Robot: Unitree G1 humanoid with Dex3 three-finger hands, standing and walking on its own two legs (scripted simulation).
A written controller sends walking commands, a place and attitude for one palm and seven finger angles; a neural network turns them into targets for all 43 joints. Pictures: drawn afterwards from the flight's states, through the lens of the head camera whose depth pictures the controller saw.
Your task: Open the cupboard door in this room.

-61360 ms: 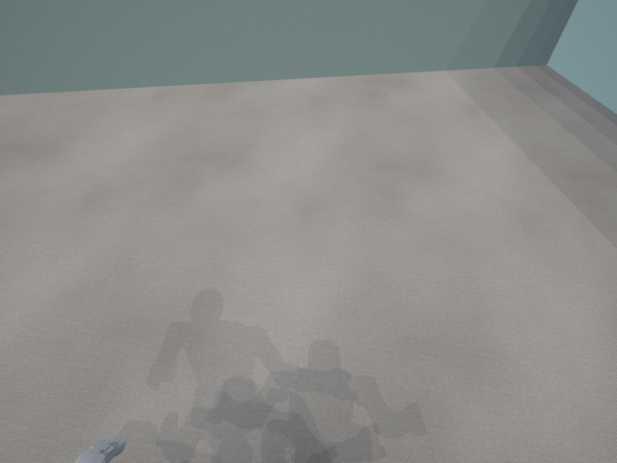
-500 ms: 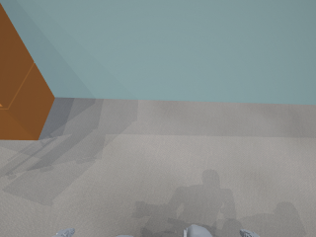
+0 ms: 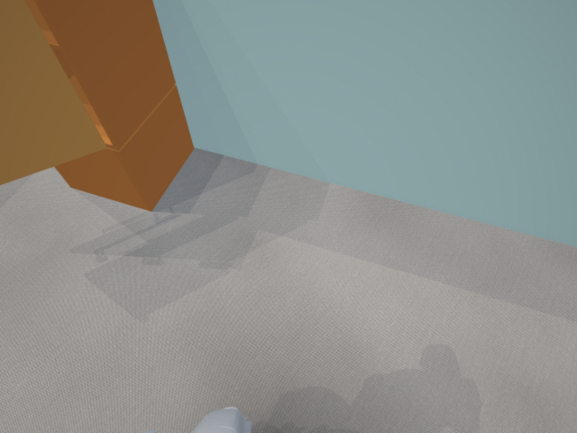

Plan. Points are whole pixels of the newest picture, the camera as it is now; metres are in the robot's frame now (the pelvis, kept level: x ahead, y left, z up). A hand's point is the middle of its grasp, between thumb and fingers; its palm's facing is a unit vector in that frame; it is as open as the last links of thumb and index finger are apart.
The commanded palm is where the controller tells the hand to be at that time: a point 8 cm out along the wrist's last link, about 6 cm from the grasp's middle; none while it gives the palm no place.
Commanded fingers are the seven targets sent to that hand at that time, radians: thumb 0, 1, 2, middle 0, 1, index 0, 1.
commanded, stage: turn to face it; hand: left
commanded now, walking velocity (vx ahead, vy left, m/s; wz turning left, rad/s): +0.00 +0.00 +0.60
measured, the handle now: out of the picture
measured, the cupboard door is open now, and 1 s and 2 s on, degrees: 49 49 49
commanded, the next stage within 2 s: take the last steps up to it in 0.82 s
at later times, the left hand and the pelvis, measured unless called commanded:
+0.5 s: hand out of the picture +0.09 +0.21 -0.15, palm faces +0.27 -0.92 -0.29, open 7.4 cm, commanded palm none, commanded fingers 0.00 0.90 0.90 -0.20 -0.30 -0.20 -0.30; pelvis +0.03 -0.02 -0.01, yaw +16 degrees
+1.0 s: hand out of the picture -0.06 +0.19 -0.18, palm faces +0.55 -0.80 -0.22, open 7.4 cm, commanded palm none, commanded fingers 0.00 0.90 0.90 -0.20 -0.30 -0.20 -0.30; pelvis +0.03 +0.01 +0.00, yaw +31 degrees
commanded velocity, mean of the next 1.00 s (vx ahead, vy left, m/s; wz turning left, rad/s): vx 0.03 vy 0.02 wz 0.45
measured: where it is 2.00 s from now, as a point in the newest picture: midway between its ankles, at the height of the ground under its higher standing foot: (211, 420)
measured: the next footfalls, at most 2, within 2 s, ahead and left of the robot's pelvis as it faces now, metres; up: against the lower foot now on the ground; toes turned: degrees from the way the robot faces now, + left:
left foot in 0.06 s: +0.05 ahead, +0.12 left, +0.00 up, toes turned +7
right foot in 0.48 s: +0.09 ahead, -0.13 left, +0.00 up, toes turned +13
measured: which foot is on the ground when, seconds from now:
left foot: up 0.00-0.04, down 0.06-0.48, up 0.50-0.84, down 0.86-1.00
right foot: down 0.00-0.06, up 0.08-0.46, down 0.48-0.86, up 0.88-1.00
